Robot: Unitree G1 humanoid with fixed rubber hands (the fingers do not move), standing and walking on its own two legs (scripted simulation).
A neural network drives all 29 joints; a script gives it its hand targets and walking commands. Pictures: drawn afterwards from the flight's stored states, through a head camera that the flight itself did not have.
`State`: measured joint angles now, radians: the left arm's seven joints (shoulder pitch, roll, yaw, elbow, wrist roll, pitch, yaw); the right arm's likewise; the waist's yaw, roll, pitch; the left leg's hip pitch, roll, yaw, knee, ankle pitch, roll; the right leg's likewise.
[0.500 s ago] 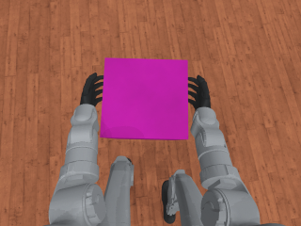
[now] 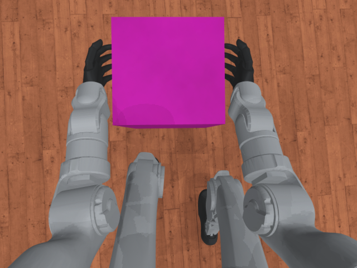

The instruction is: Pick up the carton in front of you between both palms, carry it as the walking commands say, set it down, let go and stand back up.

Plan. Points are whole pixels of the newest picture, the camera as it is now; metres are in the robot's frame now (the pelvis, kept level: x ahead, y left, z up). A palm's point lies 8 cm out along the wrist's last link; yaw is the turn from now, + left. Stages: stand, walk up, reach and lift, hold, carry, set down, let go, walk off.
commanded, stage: set down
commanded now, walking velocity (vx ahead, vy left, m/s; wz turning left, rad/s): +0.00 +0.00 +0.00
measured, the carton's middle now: (169, 85) +0.47 +0.11 -0.19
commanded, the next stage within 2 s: none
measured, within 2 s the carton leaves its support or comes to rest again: rests again in 0.96 s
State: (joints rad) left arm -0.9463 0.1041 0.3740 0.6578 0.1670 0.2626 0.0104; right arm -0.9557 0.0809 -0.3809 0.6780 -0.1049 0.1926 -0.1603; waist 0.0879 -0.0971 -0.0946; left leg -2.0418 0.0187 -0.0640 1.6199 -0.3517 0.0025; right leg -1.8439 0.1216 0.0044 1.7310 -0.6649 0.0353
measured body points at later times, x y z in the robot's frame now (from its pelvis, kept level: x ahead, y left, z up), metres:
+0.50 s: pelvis -0.02 -0.01 -0.10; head +0.33 +0.07 +0.16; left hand +0.47 +0.27 -0.27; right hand +0.53 -0.03 -0.26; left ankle +0.14 +0.12 -0.48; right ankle +0.05 -0.13 -0.48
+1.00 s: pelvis -0.03 -0.01 -0.13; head +0.33 +0.05 +0.12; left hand +0.48 +0.27 -0.31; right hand +0.53 -0.04 -0.31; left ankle +0.14 +0.12 -0.48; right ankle +0.05 -0.13 -0.48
